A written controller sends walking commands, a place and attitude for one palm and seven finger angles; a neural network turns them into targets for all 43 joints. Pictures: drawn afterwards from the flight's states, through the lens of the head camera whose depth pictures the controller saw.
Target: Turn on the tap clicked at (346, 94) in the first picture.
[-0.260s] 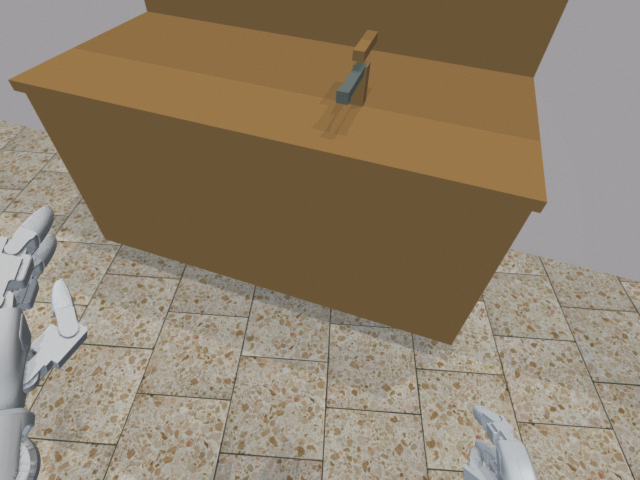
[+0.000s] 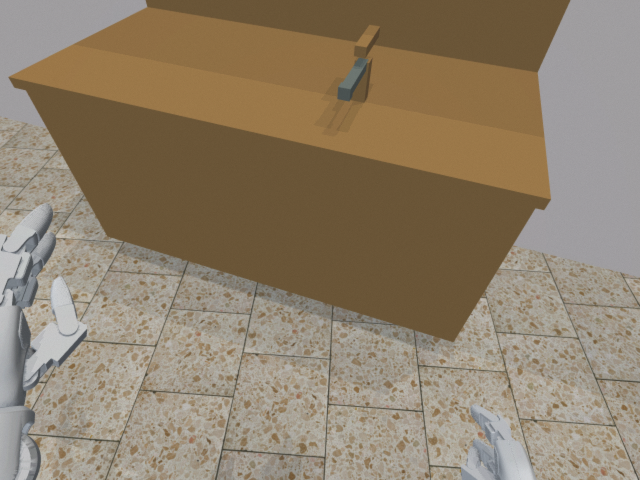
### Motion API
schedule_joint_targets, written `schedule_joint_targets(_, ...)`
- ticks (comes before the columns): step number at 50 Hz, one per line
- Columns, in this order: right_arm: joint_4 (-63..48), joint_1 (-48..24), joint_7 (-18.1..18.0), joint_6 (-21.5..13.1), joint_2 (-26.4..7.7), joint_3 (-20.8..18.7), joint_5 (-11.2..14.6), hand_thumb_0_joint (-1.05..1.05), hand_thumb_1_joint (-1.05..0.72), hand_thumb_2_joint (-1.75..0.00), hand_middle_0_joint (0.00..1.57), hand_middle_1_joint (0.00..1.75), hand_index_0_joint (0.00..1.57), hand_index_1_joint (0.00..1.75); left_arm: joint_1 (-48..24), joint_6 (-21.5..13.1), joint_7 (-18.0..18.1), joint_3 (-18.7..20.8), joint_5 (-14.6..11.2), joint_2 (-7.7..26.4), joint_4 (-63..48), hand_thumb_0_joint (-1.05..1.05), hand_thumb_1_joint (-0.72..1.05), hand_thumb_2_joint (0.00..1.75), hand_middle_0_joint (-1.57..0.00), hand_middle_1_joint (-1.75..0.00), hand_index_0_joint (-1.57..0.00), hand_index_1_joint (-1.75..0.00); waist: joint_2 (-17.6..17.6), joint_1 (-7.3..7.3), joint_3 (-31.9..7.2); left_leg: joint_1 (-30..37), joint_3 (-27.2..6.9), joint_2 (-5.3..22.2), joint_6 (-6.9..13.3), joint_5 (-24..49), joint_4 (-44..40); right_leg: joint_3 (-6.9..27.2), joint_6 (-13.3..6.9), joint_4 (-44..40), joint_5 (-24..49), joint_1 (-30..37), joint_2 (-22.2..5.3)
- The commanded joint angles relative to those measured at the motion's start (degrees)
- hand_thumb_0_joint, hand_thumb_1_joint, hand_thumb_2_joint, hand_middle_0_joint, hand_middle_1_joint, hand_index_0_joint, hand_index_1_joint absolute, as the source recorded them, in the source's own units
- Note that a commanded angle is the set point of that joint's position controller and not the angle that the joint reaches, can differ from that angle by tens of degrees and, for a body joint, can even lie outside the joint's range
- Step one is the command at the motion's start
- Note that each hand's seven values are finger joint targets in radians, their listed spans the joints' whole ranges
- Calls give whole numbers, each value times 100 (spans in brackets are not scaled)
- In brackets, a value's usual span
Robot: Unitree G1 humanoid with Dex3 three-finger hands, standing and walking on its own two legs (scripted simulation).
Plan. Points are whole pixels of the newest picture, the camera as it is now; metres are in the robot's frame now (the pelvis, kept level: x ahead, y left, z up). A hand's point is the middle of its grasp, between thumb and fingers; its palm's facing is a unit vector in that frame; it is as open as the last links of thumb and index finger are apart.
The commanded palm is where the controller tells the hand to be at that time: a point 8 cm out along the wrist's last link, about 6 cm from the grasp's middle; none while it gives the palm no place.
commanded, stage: look at it before walking up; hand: left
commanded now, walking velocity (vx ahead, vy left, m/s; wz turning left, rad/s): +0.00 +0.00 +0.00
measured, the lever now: (345, 91) +0.86 +0.01 +0.07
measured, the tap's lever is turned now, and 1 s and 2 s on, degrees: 0 0 0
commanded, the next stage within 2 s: walk around to get in front in 0.14 s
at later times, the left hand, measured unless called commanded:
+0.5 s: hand (67, 339) +0.20 +0.25 +0.15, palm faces +0.41 -0.82 -0.40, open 7.5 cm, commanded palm +0.14 +0.29 +0.18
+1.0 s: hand out of the picture +0.13 +0.29 +0.16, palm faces +0.57 -0.71 -0.40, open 7.5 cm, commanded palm +0.06 +0.31 +0.18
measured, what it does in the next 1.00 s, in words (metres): lifts its right foot, turning left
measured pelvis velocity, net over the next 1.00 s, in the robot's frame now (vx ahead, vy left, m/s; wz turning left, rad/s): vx -0.02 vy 0.00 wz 0.28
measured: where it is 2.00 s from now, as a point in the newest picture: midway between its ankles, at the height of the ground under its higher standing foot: outside the picture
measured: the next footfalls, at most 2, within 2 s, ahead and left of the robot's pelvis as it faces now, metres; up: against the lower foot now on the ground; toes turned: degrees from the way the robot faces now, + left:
right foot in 1.16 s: +0.02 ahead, -0.12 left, +0.00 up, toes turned +20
left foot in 1.44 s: -0.05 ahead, +0.12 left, +0.00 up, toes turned +39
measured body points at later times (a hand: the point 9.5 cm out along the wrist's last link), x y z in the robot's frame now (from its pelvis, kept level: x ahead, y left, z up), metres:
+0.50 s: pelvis +0.00 +0.00 -0.01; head +0.01 +0.01 +0.44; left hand +0.17 +0.29 +0.18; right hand +0.17 -0.23 -0.08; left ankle +0.04 +0.11 -0.74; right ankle +0.04 -0.13 -0.74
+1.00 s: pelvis -0.02 +0.00 -0.01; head -0.01 +0.04 +0.44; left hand +0.09 +0.33 +0.18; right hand +0.18 -0.18 -0.09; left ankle +0.04 +0.12 -0.74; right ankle -0.01 -0.14 -0.69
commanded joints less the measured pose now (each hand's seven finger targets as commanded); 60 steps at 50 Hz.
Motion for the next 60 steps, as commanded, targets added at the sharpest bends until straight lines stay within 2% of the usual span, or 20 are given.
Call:
schedule_joint_targets(1, -877, -496, -48, -276, -721, -265, 13, 0, -90, -90, 20, 30, 20, 30, -393, -372, 134, 575, -12, 925, -1206, 0, 90, 90, -20, -30, -20, -30, 223, -47, -637, -381, -153, 218, -1, -310, -795, 159, -80, -271, 33, 698, -62)
schedule_joint_targets(12, -873, -548, -62, -275, -719, -279, 16, 0, -90, -90, 20, 30, 20, 30, -373, -356, 144, 649, -21, 1012, -1325, 0, 90, 90, -20, -30, -20, -30, 260, -42, -754, -284, -125, 212, -14, -72, -705, 158, -90, -246, 184, 751, -83)
schedule_joint_targets(23, -1026, -506, 1, -206, -709, -346, 74, 0, -90, -90, 20, 30, 20, 30, 48, -349, 166, 800, -81, 1058, -1681, 0, 90, 90, -20, -30, -20, -30, 317, -66, -771, -767, -729, 383, 147, 339, -309, -31, -31, 428, 64, 545, -409)
schedule_joint_targets(29, -1045, -474, -43, -208, -731, -349, 86, 0, -90, -90, 20, 30, 20, 30, -73, -281, 203, 795, -65, 1033, -1768, 0, 90, 90, -20, -30, -20, -30, 433, -84, -765, -1164, -1038, 438, 221, -268, -242, 3, -12, 826, -367, 430, -467)
schedule_joint_targets(31, -1038, -472, -52, -192, -720, -350, 76, 0, -90, -90, 20, 30, 20, 30, -181, -251, 225, 797, -47, 1051, -1736, 0, 90, 90, -20, -30, -20, -30, 255, -89, -681, -1385, -1013, 350, 206, -710, -107, 128, -63, 670, -774, 366, -601)
schedule_joint_targets(36, -1009, -454, -41, -138, -663, -361, 57, 0, -90, -90, 20, 30, 20, 30, -344, -164, 274, 815, -72, 1140, -1766, 0, 90, 90, -20, -30, -20, -30, -570, -106, -611, -1206, -311, 42, -23, -988, 1151, 538, -466, -86, -1943, -241, -1508)
schedule_joint_targets(39, -1046, -507, -45, -91, -618, -338, 65, 0, -90, -90, 20, 30, 20, 30, -222, -90, 281, 883, -104, 1222, -1972, 0, 90, 90, -20, -30, -20, -30, -703, -112, -617, -644, 62, 104, -98, -719, 1435, 351, -616, -8, -1583, -600, -1888)
schedule_joint_targets(40, -1075, -503, -60, -71, -619, -316, 63, 0, -90, -90, 20, 30, 20, 30, -153, -71, 271, 936, -127, 1266, -2032, 0, 90, 90, -20, -30, -20, -30, -486, -140, -575, -398, -37, 175, -62, -474, 906, -2, -469, 372, -1492, -772, -1680)
schedule_joint_targets(41, -1128, -510, -88, -69, -684, -307, 73, 0, -90, -90, 20, 30, 20, 30, -186, -94, 242, 920, -149, 1267, -2191, 0, 90, 90, -20, -30, -20, -30, 175, -175, -458, -377, -503, 295, 35, -409, 268, -411, -225, 961, -1724, -967, -1188)
schedule_joint_targets(42, -1154, -545, -134, -126, -755, -320, 84, 0, -90, -90, 20, 30, 20, 30, -184, -156, 228, 974, -149, 1322, -2357, 0, 90, 90, -20, -30, -20, -30, 1370, -194, -446, -469, -1641, 757, 214, -856, -653, -629, 46, 2004, -2085, -1054, -491)
schedule_joint_targets(43, -1119, -384, -108, -197, -733, -316, -19, 0, -90, -90, 20, 30, 20, 30, -208, -235, 218, 968, -104, 1249, -2458, 0, 90, 90, -20, -30, -20, -30, 2211, -252, -441, -695, -3388, 1447, 612, -1123, -1704, -336, 206, 3434, -2590, -1163, 97)
schedule_joint_targets(44, -988, -245, -70, -264, -644, -344, -94, 0, -90, -90, 20, 30, 20, 30, -203, -283, 212, 994, 8, 1306, -2351, 0, 90, 90, -20, -30, -20, -30, 1701, -256, -470, -455, -4000, 1627, 777, -966, -1703, 222, 149, 3953, -2481, -1479, -34)
schedule_joint_targets(45, -921, -326, -41, -332, -632, -397, -80, 0, -90, -90, 20, 30, 20, 30, -91, -330, 206, 968, 27, 1253, -2291, 0, 90, 90, -20, -30, -20, -30, 1123, -196, -599, 39, -3606, 1534, 897, -389, -1297, 360, 148, 3913, -2238, -1688, -68)
schedule_joint_targets(47, -851, -328, 10, -428, -682, -444, -2, 0, -90, -90, 20, 30, 20, 30, 312, -319, 196, 961, -82, 1156, -2179, 0, 90, 90, -20, -30, -20, -30, 905, -128, -1018, 476, -2764, 1152, 807, 277, -961, 190, 211, 3358, -2069, -1429, 13)
schedule_joint_targets(48, -833, -337, 38, -428, -680, -412, 6, 0, -90, -90, 20, 30, 20, 30, 450, -276, 185, 811, -137, 1023, -2205, 0, 90, 90, -20, -30, -20, -30, 1094, -120, -1016, 342, -2503, 1000, 726, 231, -1034, 85, 222, 3084, -2043, -1161, 90)
schedule_joint_targets(52, -795, -366, 37, -421, -654, -336, -6, 0, -90, -90, 20, 30, 20, 30, 562, -85, 173, 725, -265, 1017, -2121, 0, 90, 90, -20, -30, -20, -30, 1540, -127, -794, -164, -2165, 659, 434, -665, -1581, -255, 159, 1510, -2026, -172, 378)
schedule_joint_targets(55, -734, -469, 17, -323, -622, -305, -58, 0, -90, -90, 20, 30, 20, 30, 466, 52, 157, 719, -314, 1033, -1896, 0, 90, 90, -20, -30, -20, -30, 1267, -30, -804, -484, -1948, 466, 232, -446, -1361, -276, 20, -142, -1361, 705, 366)
schedule_joint_targets(56, -724, -525, 27, -265, -579, -295, -42, 0, -90, -90, 20, 30, 20, 30, 384, 95, 152, 742, -305, 1089, -1814, 0, 90, 90, -20, -30, -20, -30, 895, -15, -825, -809, -1682, 357, 122, -597, -889, -21, -160, -643, -871, 1031, -50)
schedule_joint_targets(58, -788, -578, 44, -149, -382, -263, -24, 0, -90, -90, 20, 30, 20, 30, -156, 162, 251, 867, -245, 1402, -1751, 0, 90, 90, -20, -30, -20, -30, -995, -3, -676, -1675, -201, -345, -320, -1022, 1491, 1520, -845, -1132, -666, 940, -2045)
schedule_joint_targets(60, -719, -464, 17, -219, -640, -420, 25, 0, -90, -90, 20, 30, 20, 30, -388, 214, 272, 702, -211, 1139, -1345, 0, 90, 90, -20, -30, -20, -30, -1096, -106, -634, -1938, -177, -148, -343, -1252, 3290, 1160, -915, -584, 1093, 640, -2212)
